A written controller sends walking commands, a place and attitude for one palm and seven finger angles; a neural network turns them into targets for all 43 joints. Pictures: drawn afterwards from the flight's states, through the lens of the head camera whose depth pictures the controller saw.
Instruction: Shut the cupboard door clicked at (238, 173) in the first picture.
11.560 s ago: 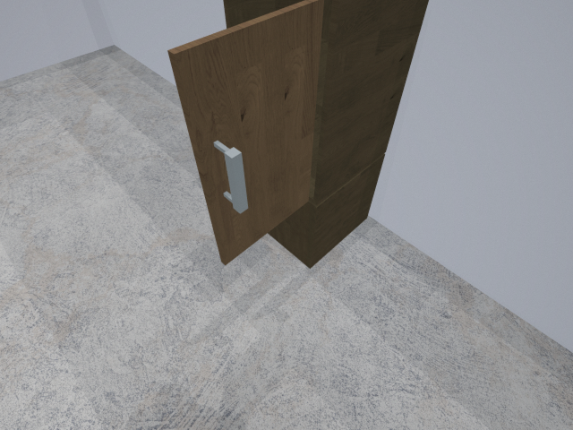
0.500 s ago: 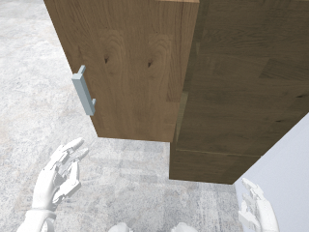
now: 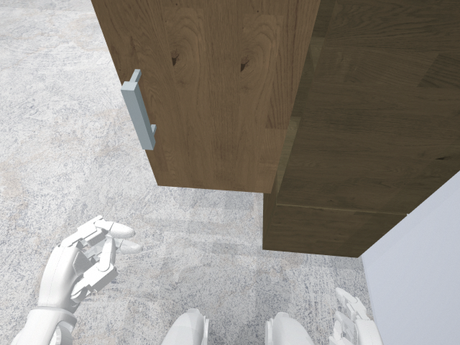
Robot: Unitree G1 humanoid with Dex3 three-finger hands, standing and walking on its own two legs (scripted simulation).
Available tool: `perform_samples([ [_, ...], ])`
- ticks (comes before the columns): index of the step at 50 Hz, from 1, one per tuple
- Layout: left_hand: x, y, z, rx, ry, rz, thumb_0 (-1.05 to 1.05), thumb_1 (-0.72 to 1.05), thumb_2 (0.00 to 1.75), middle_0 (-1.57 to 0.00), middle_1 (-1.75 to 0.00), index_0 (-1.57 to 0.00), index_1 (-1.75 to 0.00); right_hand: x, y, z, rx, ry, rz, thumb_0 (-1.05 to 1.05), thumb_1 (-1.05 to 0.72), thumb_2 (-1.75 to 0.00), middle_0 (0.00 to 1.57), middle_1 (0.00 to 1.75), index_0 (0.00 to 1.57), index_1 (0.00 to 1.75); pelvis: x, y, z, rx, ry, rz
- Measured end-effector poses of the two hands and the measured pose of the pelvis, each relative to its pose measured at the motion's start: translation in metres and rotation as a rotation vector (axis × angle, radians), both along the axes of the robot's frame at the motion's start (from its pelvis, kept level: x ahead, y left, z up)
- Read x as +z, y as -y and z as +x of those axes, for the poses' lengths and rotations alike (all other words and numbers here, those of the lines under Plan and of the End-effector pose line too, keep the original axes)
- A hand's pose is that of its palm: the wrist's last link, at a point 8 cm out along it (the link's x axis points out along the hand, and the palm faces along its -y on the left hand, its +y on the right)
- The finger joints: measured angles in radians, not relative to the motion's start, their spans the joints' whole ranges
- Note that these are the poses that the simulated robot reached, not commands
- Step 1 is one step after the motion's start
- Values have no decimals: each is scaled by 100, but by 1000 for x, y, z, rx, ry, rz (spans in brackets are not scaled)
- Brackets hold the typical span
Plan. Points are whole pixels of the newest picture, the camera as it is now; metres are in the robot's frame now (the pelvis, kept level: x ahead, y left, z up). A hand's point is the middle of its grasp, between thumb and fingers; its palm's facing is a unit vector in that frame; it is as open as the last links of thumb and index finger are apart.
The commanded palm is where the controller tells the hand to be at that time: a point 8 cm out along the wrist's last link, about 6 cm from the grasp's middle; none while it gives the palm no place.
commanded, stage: raise the hand and make a fist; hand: left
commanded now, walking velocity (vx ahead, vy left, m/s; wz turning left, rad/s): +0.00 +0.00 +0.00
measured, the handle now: (143, 111) +0.53 +0.21 +0.08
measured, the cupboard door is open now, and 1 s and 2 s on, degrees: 91 91 91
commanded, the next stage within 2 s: bring the fist close to the handle in 1.10 s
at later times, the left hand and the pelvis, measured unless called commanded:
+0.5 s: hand (103, 256) +0.24 +0.20 +0.07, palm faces -0.02 -1.00 -0.04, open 3.1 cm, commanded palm +0.22 +0.26 +0.07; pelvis +0.02 +0.02 +0.01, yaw +1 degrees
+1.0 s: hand (121, 245) +0.25 +0.18 +0.08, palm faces -0.03 -1.00 -0.05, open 3.1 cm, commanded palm +0.22 +0.23 +0.08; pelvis +0.03 -0.01 +0.02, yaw +1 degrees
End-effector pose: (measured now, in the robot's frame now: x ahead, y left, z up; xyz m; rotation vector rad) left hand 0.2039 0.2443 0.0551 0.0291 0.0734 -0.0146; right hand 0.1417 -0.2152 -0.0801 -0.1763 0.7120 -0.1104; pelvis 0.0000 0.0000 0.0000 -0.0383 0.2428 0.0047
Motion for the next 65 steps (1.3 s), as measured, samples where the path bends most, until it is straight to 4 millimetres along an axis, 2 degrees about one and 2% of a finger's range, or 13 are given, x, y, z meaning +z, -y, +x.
perform_samples([
  [5,0,-8,-2,0,21,5,2,90,90,-86,-103,-87,-103,4,8,0,13,-11,-59,2,-90,-90,21,30,21,30,-1,-10,4,3,-7,-4],
  [11,0,-9,1,-18,33,-9,2,90,90,-97,-115,-98,-115,19,12,25,31,44,-111,2,-90,-90,21,30,21,30,-1,-17,8,6,-8,-11],
  [18,11,-12,7,-4,47,-3,2,90,90,-110,-129,-111,-129,38,-2,59,69,117,-98,2,-91,-90,21,30,20,30,4,-19,16,11,-2,-19],
  [24,18,-12,12,-4,38,9,2,90,90,-121,-140,-121,-141,42,-16,72,103,128,-62,2,-91,-90,21,30,21,30,9,-17,22,16,2,-21],
  [31,23,-9,20,-10,32,15,2,90,90,-127,-147,-128,-148,35,-14,66,102,84,-41,1,-90,-90,21,30,21,30,12,-11,26,18,5,-17],
  [42,30,2,29,-17,39,12,2,90,90,-129,-150,-130,-150,29,16,45,39,26,-55,2,-90,-90,21,30,21,30,16,0,29,10,12,-1],
  [50,30,14,26,-18,48,21,2,90,90,-130,-150,-130,-150,30,33,42,17,34,-65,2,-91,-90,21,30,20,30,16,9,27,6,16,11],
  [61,28,22,21,-16,49,18,2,90,90,-130,-150,-130,-150,28,33,48,28,53,-47,2,-91,-90,21,30,20,30,14,15,25,8,19,15],
  [65,28,20,27,-17,63,29,2,90,90,-130,-150,-130,-150,26,31,50,39,54,-47,2,-91,-90,21,30,20,30,13,16,24,11,16,14],
])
